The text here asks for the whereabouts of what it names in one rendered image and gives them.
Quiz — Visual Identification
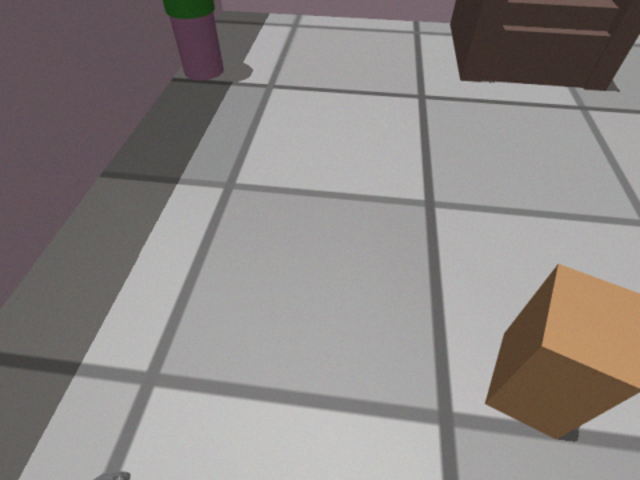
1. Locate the armchair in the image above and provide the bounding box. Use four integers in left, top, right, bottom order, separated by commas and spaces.
450, 0, 640, 91

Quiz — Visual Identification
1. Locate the potted plant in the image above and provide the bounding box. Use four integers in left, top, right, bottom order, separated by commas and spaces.
163, 0, 224, 80

